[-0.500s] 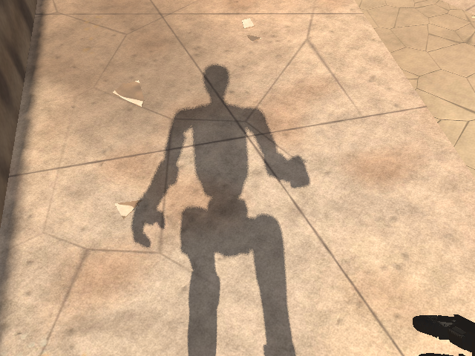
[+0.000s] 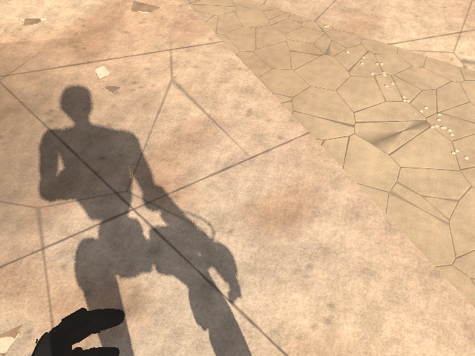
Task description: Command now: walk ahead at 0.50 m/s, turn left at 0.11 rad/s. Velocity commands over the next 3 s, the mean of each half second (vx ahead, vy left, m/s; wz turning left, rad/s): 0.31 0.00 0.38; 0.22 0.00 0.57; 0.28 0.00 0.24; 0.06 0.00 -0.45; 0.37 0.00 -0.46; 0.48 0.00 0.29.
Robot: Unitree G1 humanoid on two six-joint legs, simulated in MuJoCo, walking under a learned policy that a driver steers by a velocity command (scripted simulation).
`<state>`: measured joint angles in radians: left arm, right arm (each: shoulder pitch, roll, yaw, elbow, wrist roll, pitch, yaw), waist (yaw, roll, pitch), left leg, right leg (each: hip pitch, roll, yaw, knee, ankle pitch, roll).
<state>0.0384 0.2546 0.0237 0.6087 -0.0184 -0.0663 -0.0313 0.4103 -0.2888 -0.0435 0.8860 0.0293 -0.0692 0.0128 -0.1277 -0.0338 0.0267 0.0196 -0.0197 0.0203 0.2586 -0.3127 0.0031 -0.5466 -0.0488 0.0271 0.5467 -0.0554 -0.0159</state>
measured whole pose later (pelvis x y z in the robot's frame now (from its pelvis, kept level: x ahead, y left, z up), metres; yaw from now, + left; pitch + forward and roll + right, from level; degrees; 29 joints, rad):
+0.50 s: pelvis +0.21 +0.00 -0.01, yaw +15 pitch +1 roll -3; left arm 0.21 0.29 0.08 0.78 -0.03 -0.03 0.03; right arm 0.12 -0.29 -0.06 0.66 0.00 0.00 0.05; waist 0.04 0.02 0.06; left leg -0.49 0.04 0.03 0.59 -0.09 0.03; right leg -0.10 -0.03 -0.24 0.47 -0.37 0.01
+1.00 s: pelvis +0.32 +0.00 +0.00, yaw +32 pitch +2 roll +0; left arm 0.24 0.29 0.07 0.76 0.01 -0.07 0.00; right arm 0.23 -0.31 -0.08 0.62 0.02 0.02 -0.02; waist 0.02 0.04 -0.05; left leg -0.48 -0.11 -0.14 0.82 -0.39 0.04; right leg -0.28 0.01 0.02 0.51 -0.27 -0.01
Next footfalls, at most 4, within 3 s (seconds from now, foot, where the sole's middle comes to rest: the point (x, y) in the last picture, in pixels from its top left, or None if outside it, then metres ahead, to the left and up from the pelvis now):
0.06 right None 0.19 -0.13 -0.78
0.50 left None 0.33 0.13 -0.78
0.94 right None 0.41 -0.08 -0.78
1.36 left None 0.44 0.30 -0.78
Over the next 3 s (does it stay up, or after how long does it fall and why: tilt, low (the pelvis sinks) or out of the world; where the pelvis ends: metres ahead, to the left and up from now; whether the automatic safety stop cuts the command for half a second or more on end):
stays up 0.89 0.21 0.01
